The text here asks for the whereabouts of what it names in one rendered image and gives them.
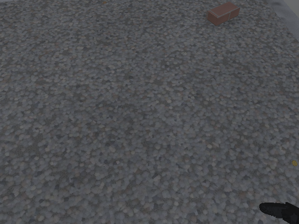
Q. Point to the right robot hand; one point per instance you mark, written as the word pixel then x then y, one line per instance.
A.
pixel 287 211

